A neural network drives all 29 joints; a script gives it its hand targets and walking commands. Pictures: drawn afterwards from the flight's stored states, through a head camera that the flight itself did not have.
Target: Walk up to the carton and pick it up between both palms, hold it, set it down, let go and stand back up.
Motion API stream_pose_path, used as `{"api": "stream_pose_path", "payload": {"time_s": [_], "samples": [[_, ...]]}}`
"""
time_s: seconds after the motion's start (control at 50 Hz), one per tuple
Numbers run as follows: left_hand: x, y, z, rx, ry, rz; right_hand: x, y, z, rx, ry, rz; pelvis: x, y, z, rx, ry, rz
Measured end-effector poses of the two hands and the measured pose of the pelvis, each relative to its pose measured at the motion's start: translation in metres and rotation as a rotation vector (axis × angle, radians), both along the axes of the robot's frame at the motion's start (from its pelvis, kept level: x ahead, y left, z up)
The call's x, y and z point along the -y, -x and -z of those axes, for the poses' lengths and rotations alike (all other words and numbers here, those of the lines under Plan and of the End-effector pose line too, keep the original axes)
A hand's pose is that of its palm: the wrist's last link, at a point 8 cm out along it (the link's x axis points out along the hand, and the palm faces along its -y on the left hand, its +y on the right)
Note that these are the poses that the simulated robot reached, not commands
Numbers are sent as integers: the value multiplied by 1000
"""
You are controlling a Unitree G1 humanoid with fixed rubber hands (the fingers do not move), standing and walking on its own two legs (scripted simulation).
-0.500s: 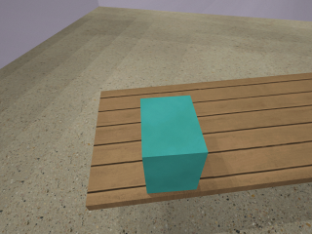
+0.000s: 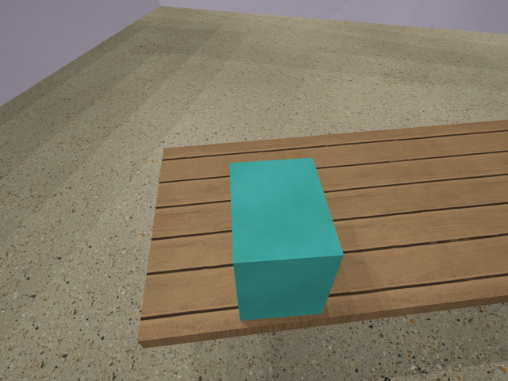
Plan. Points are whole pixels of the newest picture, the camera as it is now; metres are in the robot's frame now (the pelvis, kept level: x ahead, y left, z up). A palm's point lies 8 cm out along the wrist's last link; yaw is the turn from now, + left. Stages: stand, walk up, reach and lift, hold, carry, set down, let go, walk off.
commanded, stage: walk up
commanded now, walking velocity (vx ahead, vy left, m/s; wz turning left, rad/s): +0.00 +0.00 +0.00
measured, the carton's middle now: (276, 239) +0.45 -0.01 -0.10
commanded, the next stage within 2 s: none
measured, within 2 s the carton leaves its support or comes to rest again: neither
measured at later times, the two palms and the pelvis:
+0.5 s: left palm out of the picture -0.05 +0.19 -0.15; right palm out of the picture -0.06 -0.21 -0.15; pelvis -0.02 -0.01 +0.00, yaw +0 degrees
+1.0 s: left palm out of the picture -0.05 +0.18 -0.15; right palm out of the picture -0.08 -0.19 -0.14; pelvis +0.00 -0.01 +0.00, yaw +0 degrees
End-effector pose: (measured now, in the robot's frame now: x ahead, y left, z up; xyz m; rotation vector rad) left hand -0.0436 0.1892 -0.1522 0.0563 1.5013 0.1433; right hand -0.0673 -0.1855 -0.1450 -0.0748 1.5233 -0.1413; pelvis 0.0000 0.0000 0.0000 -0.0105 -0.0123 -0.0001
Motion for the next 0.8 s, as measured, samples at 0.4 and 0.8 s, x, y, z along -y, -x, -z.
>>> {"api": "stream_pose_path", "payload": {"time_s": [0.4,0.8], "samples": [[-17,-8,0,84,-65,17,33,-13,10,84,57,-25,6,25,7,2,-9,-5],[15,27,-5,-23,3,-15,15,20,-2,-20,-5,8,13,13,-2,0,-7,-2]]}}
